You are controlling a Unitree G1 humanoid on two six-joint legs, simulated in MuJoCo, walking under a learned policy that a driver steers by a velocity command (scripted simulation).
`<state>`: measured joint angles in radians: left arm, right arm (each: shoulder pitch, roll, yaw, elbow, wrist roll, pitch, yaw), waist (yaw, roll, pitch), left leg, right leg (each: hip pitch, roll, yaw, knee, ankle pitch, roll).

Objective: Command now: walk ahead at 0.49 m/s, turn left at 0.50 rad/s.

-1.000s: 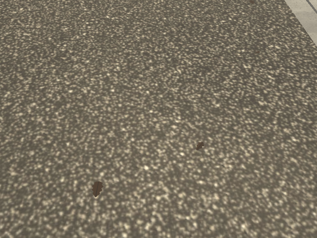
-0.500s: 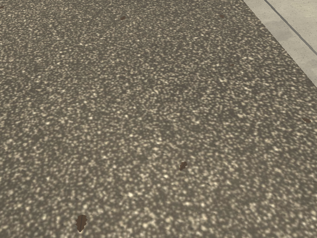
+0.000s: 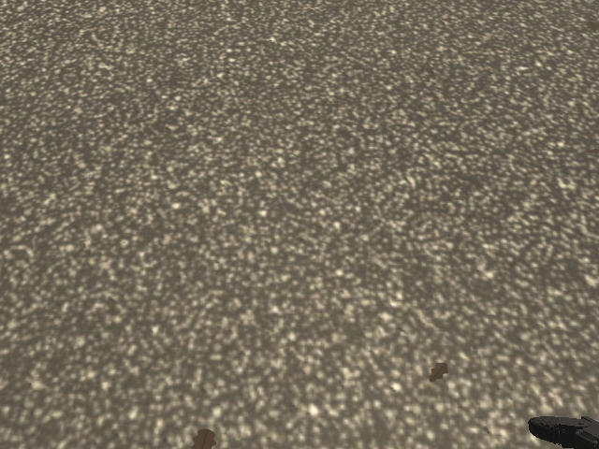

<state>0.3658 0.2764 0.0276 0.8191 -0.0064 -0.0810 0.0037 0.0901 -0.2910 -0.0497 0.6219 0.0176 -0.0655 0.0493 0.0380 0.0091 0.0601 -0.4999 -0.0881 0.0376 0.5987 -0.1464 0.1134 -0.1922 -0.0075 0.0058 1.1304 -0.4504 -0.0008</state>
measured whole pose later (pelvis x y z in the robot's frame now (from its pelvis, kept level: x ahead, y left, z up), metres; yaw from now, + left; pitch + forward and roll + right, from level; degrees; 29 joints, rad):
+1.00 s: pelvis +0.48 +0.00 +0.01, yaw +8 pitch +1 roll +0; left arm 0.25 0.28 0.03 0.83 0.00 0.00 0.01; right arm 0.10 -0.22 -0.02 0.71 -0.02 -0.03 0.01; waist 0.03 -0.03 0.03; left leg -0.41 -0.02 0.00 0.49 -0.11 0.04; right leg -0.31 0.00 0.04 0.87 -0.59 0.05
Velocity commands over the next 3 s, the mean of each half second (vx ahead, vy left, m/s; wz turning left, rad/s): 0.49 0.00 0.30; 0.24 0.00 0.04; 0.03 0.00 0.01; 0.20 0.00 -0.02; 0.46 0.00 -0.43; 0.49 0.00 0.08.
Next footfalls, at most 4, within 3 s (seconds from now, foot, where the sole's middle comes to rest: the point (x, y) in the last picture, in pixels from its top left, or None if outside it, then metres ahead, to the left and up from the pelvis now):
0.42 right None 0.43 -0.13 -0.75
0.86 left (275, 368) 0.60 0.12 -0.75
1.14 right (391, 387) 0.56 -0.14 -0.75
2.36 right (360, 233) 0.98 -0.08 -0.75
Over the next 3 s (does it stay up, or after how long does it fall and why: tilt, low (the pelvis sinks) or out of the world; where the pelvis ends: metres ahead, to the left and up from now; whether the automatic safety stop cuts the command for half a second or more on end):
stays up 1.20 0.00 0.01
